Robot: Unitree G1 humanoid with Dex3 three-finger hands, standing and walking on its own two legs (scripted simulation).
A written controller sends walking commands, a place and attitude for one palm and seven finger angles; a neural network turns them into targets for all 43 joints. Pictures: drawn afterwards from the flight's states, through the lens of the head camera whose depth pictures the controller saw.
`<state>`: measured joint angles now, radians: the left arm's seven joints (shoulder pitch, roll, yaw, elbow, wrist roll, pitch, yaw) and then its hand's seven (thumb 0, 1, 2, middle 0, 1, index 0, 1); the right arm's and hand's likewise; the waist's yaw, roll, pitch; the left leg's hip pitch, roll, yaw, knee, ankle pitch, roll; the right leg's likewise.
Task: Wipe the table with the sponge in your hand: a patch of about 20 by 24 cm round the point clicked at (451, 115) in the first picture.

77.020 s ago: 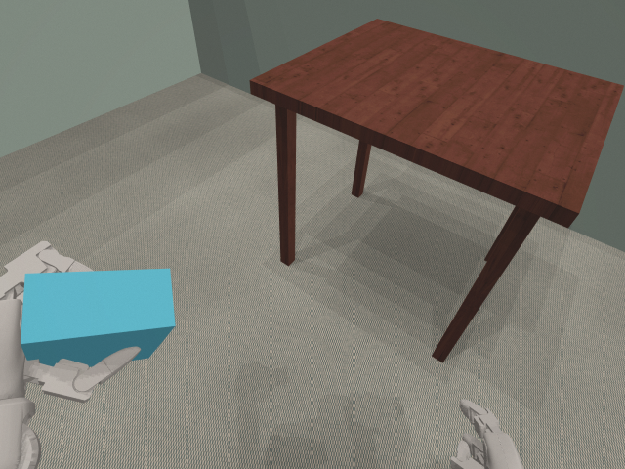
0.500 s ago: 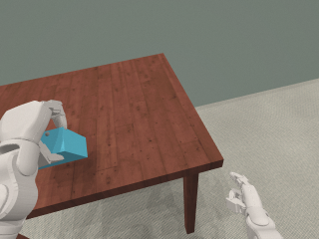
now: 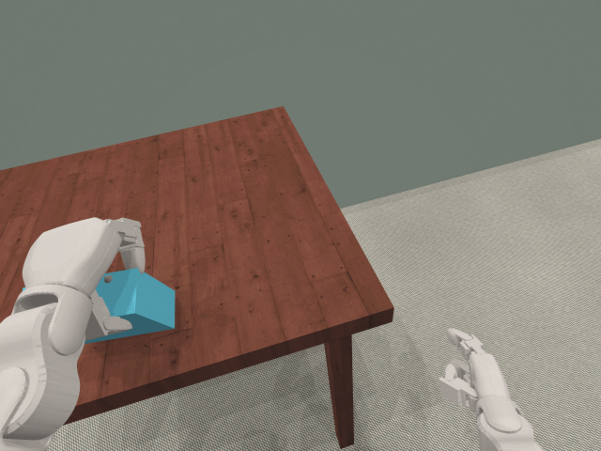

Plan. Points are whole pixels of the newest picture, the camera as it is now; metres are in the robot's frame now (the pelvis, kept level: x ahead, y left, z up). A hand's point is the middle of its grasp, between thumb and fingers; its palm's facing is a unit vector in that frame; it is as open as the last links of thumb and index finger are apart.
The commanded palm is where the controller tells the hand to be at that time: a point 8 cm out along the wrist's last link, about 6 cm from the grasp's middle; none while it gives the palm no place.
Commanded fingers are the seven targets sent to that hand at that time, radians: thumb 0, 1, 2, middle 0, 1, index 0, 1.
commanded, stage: move the sponge above the wiping area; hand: left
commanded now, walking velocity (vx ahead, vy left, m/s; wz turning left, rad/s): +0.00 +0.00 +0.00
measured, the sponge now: (111, 312) +0.23 +0.30 +0.09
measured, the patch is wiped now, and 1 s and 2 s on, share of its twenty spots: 0.95 0.95 0.95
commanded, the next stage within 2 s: none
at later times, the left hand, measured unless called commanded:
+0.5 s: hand (96, 291) +0.22 +0.27 +0.16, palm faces +0.12 -0.05 -0.99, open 8.9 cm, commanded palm +0.18 +0.29 +0.25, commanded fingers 0.00 0.10 1.30 -1.20 -1.60 -1.20 -1.60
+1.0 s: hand (82, 271) +0.23 +0.30 +0.17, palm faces +0.17 -0.01 -0.98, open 8.9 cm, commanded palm +0.19 +0.30 +0.23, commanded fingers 0.00 0.10 1.30 -1.20 -1.60 -1.20 -1.60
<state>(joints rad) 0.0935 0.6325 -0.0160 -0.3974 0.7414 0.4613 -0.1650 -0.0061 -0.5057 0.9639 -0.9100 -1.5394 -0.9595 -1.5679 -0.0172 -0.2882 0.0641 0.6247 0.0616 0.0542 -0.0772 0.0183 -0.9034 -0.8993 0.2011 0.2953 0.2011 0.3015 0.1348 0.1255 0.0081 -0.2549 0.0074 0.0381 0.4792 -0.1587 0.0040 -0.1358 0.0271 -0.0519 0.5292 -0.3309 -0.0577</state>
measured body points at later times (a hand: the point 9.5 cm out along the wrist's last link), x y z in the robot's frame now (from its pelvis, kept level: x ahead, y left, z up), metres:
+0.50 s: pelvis +0.00 +0.01 +0.00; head -0.01 -0.04 +0.45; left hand +0.20 +0.27 +0.22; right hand +0.28 -0.18 -0.07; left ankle +0.07 +0.12 -0.73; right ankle -0.02 -0.08 -0.73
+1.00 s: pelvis -0.01 +0.02 +0.00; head -0.02 -0.03 +0.45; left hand +0.22 +0.30 +0.23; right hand +0.26 -0.17 -0.07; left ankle +0.07 +0.12 -0.73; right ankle -0.02 -0.08 -0.73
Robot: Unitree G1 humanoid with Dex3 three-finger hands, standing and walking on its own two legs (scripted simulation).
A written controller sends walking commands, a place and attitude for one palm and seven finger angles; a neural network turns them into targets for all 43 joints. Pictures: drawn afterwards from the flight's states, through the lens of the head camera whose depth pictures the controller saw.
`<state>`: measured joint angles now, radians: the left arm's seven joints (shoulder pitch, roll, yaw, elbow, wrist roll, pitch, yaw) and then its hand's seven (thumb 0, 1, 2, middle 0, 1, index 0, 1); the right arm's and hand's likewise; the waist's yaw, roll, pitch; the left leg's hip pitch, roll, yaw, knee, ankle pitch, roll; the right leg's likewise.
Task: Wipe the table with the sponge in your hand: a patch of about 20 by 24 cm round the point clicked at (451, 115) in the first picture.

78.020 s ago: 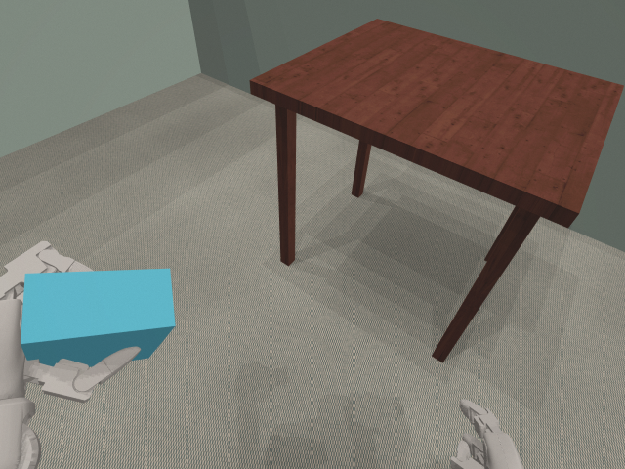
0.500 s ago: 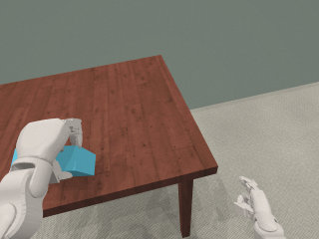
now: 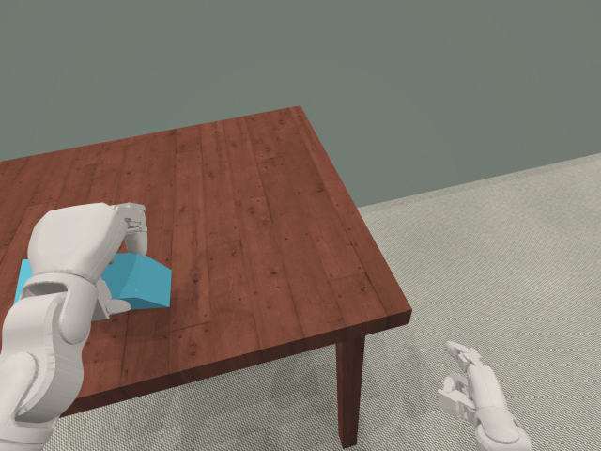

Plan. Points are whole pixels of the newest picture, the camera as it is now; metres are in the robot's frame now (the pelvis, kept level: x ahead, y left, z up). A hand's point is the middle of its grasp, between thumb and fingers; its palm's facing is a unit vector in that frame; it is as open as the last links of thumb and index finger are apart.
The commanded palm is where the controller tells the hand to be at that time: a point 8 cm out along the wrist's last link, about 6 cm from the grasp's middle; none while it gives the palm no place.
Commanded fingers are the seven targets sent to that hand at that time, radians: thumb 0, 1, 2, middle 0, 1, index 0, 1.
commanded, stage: move the sponge above the wiping area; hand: left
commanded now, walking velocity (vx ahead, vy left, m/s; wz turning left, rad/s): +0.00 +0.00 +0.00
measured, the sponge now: (108, 287) +0.25 +0.32 +0.10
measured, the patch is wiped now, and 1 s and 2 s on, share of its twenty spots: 0.95 0.95 0.95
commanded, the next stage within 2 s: none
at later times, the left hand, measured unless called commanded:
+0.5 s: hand (90, 252) +0.26 +0.32 +0.17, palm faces +0.15 -0.01 -0.99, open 8.9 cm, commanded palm +0.21 +0.31 +0.21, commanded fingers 0.00 0.10 1.30 -1.20 -1.60 -1.20 -1.60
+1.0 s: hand (85, 282) +0.23 +0.33 +0.13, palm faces +0.03 -0.06 -1.00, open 8.9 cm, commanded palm +0.21 +0.31 +0.21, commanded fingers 0.00 0.10 1.30 -1.20 -1.60 -1.20 -1.60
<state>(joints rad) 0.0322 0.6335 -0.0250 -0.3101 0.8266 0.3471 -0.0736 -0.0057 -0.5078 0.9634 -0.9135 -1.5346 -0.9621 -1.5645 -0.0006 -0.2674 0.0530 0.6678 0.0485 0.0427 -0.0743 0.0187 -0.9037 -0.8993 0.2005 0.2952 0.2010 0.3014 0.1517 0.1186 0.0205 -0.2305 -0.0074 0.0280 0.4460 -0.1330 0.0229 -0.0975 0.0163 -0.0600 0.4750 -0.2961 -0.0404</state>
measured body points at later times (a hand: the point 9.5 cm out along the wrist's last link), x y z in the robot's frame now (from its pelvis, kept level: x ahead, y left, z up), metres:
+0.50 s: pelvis +0.01 +0.00 +0.00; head +0.00 -0.05 +0.45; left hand +0.24 +0.31 +0.22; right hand +0.27 -0.19 -0.08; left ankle +0.07 +0.11 -0.74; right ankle -0.02 -0.10 -0.74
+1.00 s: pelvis +0.01 +0.01 +0.00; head +0.01 -0.04 +0.45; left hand +0.23 +0.33 +0.19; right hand +0.26 -0.19 -0.09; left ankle +0.07 +0.11 -0.74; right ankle -0.02 -0.10 -0.74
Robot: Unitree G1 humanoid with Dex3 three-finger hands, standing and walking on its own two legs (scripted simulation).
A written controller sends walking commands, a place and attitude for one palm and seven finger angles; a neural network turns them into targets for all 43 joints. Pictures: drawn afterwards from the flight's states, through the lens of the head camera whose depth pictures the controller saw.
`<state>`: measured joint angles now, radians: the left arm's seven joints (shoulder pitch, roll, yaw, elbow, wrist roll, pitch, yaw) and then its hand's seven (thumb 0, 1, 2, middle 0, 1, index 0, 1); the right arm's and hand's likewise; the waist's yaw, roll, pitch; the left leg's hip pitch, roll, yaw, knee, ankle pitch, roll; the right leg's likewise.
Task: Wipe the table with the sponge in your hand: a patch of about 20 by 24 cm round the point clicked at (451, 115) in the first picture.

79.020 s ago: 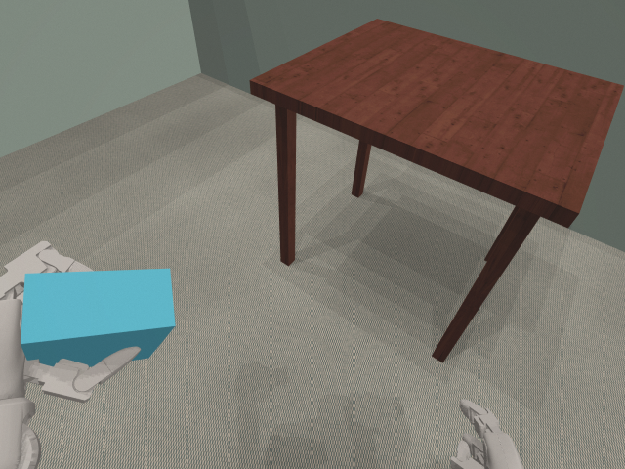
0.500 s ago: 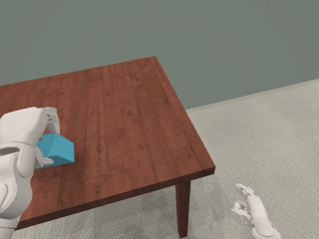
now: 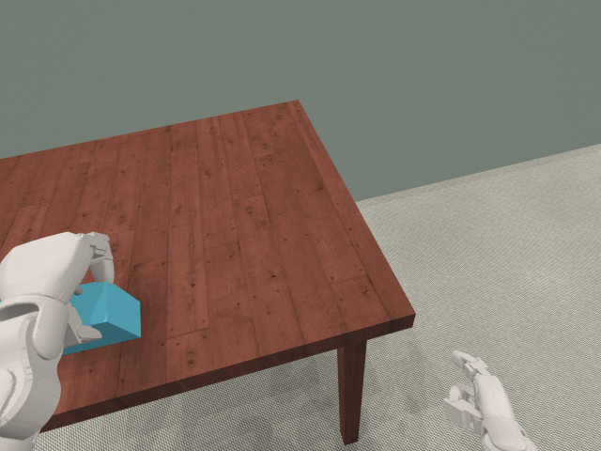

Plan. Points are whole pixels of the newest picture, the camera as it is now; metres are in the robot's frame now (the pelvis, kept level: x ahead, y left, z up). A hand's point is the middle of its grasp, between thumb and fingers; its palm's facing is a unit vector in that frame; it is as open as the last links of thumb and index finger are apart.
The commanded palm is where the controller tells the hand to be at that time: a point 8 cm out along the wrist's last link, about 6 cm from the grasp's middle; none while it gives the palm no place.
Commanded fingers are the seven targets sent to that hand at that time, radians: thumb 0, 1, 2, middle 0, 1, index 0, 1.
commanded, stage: move the sponge above the wiping area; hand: left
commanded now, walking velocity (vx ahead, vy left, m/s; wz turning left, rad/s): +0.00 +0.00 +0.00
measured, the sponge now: (77, 324) +0.22 +0.36 +0.06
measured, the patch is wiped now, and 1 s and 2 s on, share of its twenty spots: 0.95 0.95 0.95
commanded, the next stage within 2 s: none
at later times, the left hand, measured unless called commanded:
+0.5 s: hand (100, 284) +0.24 +0.29 +0.14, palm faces +0.03 -0.03 -1.00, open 8.9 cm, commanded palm +0.21 +0.30 +0.21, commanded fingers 0.00 0.10 1.30 -1.20 -1.60 -1.20 -1.60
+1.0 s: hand (83, 276) +0.24 +0.30 +0.15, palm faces +0.09 +0.01 -1.00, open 8.9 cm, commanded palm +0.20 +0.31 +0.21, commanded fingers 0.00 0.10 1.30 -1.20 -1.60 -1.20 -1.60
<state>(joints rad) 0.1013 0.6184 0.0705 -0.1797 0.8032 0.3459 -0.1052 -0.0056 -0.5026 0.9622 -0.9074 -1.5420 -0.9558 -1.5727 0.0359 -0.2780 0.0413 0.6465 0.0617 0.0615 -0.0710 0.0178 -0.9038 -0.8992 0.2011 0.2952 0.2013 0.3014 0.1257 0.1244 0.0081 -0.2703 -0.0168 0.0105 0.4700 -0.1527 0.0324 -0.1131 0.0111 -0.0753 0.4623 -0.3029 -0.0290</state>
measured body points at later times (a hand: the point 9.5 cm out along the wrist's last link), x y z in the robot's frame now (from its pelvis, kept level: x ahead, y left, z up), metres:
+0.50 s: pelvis +0.00 +0.00 +0.00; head -0.02 -0.04 +0.45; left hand +0.23 +0.29 +0.19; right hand +0.25 -0.20 -0.08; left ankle +0.06 +0.10 -0.74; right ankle -0.03 -0.10 -0.74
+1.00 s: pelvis +0.00 -0.01 +0.00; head -0.01 -0.05 +0.45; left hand +0.23 +0.30 +0.21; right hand +0.25 -0.21 -0.08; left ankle +0.06 +0.10 -0.74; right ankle -0.03 -0.10 -0.74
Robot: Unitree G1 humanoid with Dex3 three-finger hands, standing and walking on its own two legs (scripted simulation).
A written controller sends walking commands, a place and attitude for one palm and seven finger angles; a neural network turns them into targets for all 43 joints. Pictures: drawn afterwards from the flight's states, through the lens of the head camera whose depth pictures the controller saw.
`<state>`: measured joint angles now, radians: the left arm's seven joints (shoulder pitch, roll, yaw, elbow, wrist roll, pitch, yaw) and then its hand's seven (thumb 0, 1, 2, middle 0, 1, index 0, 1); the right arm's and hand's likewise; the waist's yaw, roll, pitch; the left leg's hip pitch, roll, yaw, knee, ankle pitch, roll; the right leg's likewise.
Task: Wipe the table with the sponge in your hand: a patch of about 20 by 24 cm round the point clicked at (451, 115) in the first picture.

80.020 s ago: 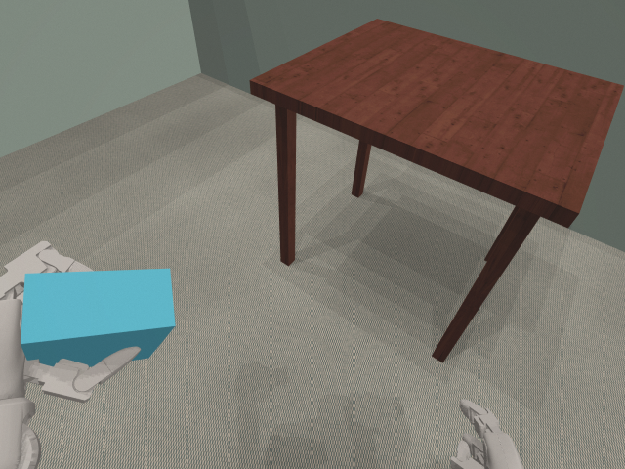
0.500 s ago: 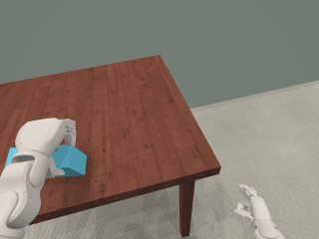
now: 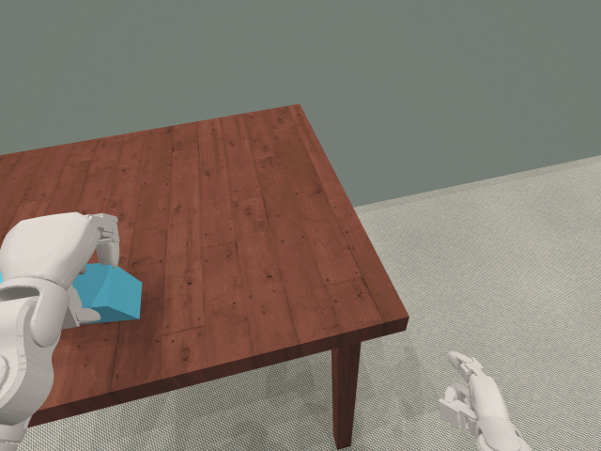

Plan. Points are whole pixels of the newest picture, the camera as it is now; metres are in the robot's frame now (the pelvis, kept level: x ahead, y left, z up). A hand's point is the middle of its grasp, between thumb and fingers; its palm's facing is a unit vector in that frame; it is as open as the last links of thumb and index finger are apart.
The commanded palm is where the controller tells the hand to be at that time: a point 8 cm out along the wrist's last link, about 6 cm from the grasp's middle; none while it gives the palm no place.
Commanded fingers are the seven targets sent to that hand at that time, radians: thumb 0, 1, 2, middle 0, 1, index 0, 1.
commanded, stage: move the sponge above the wiping area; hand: left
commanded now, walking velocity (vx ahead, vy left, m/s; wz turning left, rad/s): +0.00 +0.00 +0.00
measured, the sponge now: (77, 299) +0.24 +0.36 +0.09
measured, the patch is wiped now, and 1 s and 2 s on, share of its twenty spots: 0.95 0.95 0.95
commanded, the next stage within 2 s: lower the sponge onto the table in 1.70 s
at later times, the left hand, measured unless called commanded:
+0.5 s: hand (69, 257) +0.25 +0.34 +0.16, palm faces +0.12 -0.02 -0.99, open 8.9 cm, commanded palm +0.21 +0.32 +0.21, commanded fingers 0.00 0.10 1.30 -1.20 -1.60 -1.20 -1.60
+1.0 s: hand (75, 286) +0.23 +0.33 +0.13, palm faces -0.01 -0.07 -1.00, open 8.9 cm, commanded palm +0.21 +0.32 +0.21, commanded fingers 0.00 0.10 1.30 -1.20 -1.60 -1.20 -1.60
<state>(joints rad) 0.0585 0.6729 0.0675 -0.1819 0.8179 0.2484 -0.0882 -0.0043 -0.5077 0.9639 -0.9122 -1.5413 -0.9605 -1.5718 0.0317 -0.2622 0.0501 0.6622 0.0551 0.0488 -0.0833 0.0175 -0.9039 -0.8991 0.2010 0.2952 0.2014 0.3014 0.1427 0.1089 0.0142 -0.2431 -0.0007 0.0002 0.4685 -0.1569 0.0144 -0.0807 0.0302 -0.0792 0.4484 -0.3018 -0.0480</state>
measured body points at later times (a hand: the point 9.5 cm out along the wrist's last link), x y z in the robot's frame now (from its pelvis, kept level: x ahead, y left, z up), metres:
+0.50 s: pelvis +0.00 +0.01 +0.00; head -0.01 -0.03 +0.45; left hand +0.24 +0.34 +0.21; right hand +0.24 -0.19 -0.09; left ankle +0.06 +0.11 -0.74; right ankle -0.03 -0.09 -0.74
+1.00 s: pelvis +0.00 +0.01 +0.00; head -0.01 -0.03 +0.45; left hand +0.23 +0.33 +0.18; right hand +0.26 -0.18 -0.08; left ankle +0.06 +0.11 -0.74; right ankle -0.03 -0.09 -0.74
